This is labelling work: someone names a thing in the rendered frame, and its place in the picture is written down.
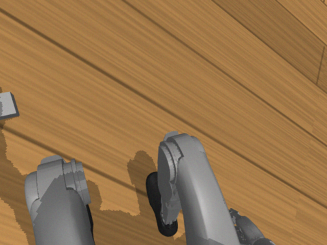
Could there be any small box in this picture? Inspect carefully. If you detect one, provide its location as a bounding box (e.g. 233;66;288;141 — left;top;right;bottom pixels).
0;92;20;120

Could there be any right robot hand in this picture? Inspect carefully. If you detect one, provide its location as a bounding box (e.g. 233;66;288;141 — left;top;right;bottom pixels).
229;208;265;245

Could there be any right robot foot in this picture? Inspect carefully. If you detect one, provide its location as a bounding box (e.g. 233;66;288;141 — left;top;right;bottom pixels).
146;171;178;237

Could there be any left robot foot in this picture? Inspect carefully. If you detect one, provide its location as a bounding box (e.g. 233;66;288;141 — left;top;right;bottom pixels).
86;204;95;242

